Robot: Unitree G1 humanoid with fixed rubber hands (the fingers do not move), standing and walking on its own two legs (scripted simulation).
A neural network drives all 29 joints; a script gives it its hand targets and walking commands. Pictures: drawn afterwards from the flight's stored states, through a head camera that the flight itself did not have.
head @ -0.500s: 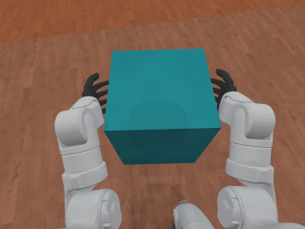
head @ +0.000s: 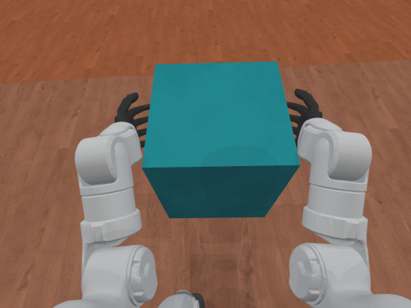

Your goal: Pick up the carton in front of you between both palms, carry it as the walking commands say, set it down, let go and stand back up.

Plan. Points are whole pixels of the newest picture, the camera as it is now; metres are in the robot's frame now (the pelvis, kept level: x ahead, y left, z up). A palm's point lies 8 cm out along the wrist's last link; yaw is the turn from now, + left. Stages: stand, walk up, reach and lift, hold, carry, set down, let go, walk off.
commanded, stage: carry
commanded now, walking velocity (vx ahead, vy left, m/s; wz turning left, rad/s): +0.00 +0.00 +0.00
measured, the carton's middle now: (216, 149) +0.39 +0.01 +0.10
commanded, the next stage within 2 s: none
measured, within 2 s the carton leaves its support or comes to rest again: neither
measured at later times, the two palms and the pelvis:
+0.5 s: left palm (146, 82) +0.49 +0.15 +0.19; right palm (302, 77) +0.49 -0.15 +0.19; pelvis +0.14 +0.00 +0.03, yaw -1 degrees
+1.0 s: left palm (151, 97) +0.48 +0.14 +0.16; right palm (302, 96) +0.47 -0.16 +0.16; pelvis +0.15 +0.00 +0.03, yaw +0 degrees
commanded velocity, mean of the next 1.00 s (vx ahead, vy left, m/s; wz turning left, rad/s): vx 0.00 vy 0.00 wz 0.00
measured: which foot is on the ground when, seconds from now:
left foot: down 0.00-1.00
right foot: down 0.00-0.00, up 0.02-0.26, down 0.28-1.00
